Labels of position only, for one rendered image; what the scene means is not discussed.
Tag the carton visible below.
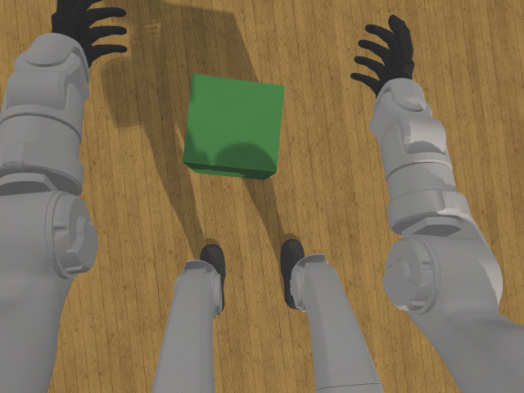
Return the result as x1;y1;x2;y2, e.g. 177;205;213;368
183;74;285;180

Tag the left robot upper arm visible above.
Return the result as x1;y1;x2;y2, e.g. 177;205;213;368
0;191;97;393

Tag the robot thigh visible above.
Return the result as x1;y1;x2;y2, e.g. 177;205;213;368
151;269;222;393
292;262;385;393

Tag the right robot upper arm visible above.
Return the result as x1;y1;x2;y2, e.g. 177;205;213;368
382;234;524;393

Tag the left robot hand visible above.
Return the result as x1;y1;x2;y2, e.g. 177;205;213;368
52;0;127;68

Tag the robot left forearm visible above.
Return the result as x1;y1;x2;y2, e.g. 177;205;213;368
0;33;90;196

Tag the robot right forearm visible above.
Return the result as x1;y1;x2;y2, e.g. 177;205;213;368
369;78;503;291

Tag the robot right thigh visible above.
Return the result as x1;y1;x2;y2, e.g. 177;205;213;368
292;262;385;393

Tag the robot left thigh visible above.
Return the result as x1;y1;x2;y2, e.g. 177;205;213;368
151;269;222;393

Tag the right robot hand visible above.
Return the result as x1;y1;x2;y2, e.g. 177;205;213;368
350;15;414;99

